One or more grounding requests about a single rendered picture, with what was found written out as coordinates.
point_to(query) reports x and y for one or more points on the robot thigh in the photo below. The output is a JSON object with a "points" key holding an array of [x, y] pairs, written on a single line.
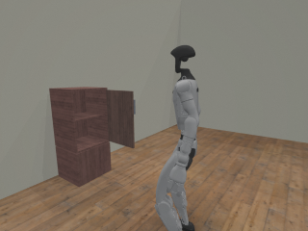
{"points": [[161, 189], [175, 187]]}

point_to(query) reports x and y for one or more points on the robot left forearm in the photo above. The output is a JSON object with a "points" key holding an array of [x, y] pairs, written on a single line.
{"points": [[188, 138]]}

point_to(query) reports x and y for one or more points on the robot left hand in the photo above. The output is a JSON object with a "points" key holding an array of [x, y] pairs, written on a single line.
{"points": [[178, 175]]}

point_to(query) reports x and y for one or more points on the robot left upper arm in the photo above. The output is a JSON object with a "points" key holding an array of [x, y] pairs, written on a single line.
{"points": [[185, 92]]}

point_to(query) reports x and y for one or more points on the robot left thigh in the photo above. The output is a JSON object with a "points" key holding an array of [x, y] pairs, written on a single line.
{"points": [[161, 189]]}

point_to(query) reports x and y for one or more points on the cupboard door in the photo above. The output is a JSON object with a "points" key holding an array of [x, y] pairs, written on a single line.
{"points": [[120, 117]]}

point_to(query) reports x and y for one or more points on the robot right thigh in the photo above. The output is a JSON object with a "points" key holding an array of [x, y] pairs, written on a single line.
{"points": [[175, 187]]}

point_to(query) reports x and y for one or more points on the robot right upper arm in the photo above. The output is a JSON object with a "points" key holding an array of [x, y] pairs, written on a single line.
{"points": [[199, 110]]}

